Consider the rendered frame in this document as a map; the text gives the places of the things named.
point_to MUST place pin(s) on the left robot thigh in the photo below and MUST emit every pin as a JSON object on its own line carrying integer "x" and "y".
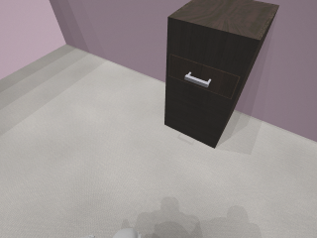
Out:
{"x": 127, "y": 233}

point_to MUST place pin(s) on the cabinet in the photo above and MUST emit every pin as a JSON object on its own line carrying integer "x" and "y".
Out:
{"x": 224, "y": 34}

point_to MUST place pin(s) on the handle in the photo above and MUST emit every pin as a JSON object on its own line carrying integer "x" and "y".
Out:
{"x": 197, "y": 80}

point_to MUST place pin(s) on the drawer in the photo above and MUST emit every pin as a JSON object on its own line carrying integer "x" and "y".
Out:
{"x": 222, "y": 82}

